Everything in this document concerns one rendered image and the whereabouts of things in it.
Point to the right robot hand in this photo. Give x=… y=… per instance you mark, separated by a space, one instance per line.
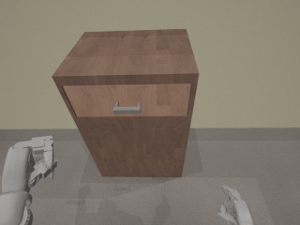
x=235 y=213

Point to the left robot hand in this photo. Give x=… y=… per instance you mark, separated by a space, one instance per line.
x=20 y=161

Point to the robot left forearm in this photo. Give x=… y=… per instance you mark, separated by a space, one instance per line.
x=14 y=208

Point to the handle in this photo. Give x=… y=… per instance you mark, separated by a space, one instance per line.
x=127 y=110

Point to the cabinet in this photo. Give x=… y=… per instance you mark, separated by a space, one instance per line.
x=133 y=146

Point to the drawer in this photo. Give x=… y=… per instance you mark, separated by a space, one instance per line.
x=170 y=99

